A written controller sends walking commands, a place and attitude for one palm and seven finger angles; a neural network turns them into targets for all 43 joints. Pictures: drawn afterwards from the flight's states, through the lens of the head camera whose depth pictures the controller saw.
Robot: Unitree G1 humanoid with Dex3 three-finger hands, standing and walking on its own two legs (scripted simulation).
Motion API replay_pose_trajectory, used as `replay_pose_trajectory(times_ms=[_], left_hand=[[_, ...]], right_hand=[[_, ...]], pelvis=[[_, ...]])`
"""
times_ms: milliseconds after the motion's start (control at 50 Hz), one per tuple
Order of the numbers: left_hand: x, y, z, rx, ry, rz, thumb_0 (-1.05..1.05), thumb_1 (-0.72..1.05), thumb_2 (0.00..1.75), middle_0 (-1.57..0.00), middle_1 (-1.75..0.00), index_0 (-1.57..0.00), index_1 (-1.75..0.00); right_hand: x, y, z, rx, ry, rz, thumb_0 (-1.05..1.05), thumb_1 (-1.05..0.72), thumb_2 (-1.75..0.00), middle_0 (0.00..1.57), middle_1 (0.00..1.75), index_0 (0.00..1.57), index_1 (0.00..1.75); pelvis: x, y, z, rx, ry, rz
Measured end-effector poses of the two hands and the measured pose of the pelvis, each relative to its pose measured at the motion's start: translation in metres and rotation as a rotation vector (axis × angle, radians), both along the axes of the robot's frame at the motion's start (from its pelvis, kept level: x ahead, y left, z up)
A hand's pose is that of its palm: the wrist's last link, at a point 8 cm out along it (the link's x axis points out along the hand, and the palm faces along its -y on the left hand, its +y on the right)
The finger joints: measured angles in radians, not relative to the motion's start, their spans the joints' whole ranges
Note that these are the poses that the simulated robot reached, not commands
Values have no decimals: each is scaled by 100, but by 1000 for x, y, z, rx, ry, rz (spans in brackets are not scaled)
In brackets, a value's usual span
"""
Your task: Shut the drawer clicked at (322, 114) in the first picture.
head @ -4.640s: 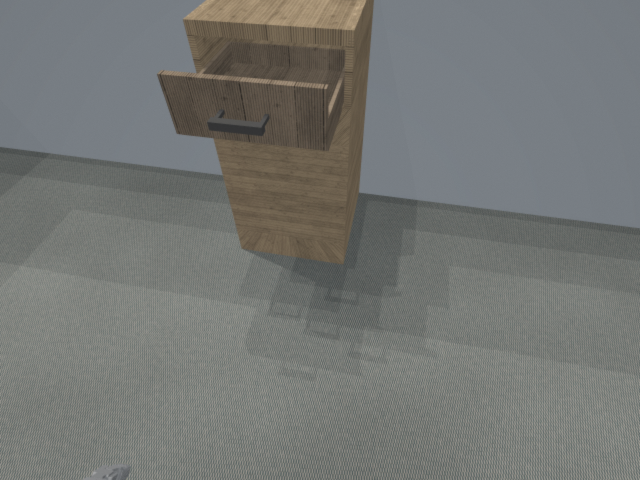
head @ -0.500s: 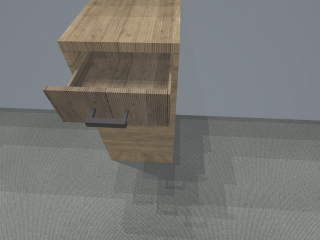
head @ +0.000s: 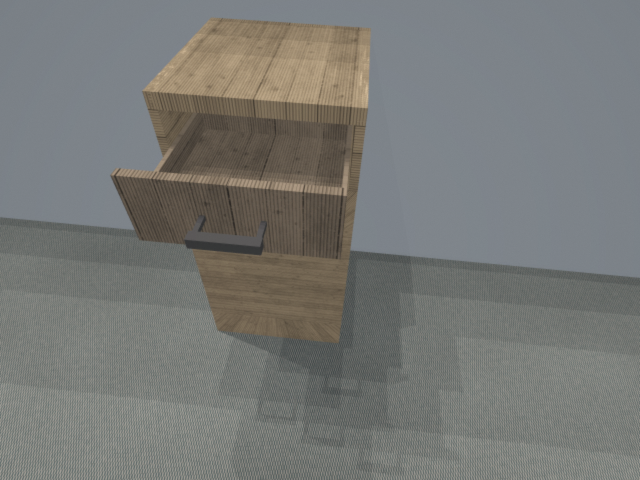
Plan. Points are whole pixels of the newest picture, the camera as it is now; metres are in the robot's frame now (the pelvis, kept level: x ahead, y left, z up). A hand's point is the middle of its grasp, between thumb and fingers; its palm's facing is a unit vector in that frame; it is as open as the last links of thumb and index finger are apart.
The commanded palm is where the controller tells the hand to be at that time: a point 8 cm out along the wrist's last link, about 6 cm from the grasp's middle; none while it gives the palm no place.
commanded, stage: come to a stop and stand still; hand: left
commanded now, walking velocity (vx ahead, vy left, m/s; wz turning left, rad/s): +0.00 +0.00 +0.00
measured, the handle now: (228, 233) +0.49 +0.19 +0.00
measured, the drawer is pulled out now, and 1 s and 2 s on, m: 0.21 0.21 0.21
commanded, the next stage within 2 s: look again from close up in 0.02 s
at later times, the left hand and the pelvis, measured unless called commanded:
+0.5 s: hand out of the picture -0.03 +0.18 -0.18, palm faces +0.05 -0.99 -0.14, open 7.4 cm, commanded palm none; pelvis -0.01 +0.02 +0.00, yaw +0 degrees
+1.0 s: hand out of the picture -0.02 +0.18 -0.18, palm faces +0.06 -0.99 -0.15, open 7.4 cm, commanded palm none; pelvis +0.03 +0.03 -0.01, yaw +0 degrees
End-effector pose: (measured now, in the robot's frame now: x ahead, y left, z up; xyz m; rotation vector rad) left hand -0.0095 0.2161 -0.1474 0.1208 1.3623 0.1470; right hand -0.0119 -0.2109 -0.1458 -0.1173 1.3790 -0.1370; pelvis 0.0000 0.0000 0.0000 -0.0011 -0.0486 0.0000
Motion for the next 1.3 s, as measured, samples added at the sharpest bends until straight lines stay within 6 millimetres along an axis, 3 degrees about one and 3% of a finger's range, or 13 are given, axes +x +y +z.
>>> replay_pose_trajectory(times_ms=[240, 520, 760, 960, 1100, 1200, 1300], left_hand=[[-14, 9, 0, -11, 30, 12, 0, 90, 90, -20, -29, -20, -30], [-28, 12, -2, -38, 65, 22, 0, 90, 90, -20, -29, -20, -30], [-29, 19, -1, -37, 79, 20, 0, 90, 90, -20, -29, -20, -30], [-19, 20, -4, -29, 93, 36, 0, 90, 90, -19, -29, -20, -30], [-12, 17, -13, -50, 128, 82, 0, 90, 90, -20, -29, -20, -30], [9, 21, -16, -66, 182, 39, 0, 90, 90, -20, -29, -20, -30], [83, 25, -8, -47, 77, -13, 0, 91, 90, -19, -29, -20, -30]], right_hand=[[-18, 17, 2, 9, 48, -5, 0, -91, -90, 20, 30, 20, 30], [-10, 29, 4, 0, 29, 0, 0, -92, -90, 20, 30, 20, 30], [-7, 34, 5, -6, 29, -4, 0, -92, -90, 20, 30, 20, 30], [-1, 31, -2, 6, 63, -23, 0, -91, -90, 20, 30, 20, 30], [32, 28, -4, -19, 59, -5, 0, -91, -90, 20, 30, 20, 30], [62, 33, -1, -45, -18, -26, 0, -91, -90, 20, 30, 20, 30], [54, 36, 6, -25, 29, -55, 0, -91, -90, 20, 30, 20, 30]], pelvis=[[-4, 12, 2, -1, 5, 3], [-6, 25, 3, -2, 12, 0], [-3, 32, 3, 0, 20, -5], [20, 28, -4, 3, 34, -6], [49, 31, -11, -21, 45, 10], [69, 36, -11, -8, 35, -25], [85, 28, -2, -12, 32, -30]])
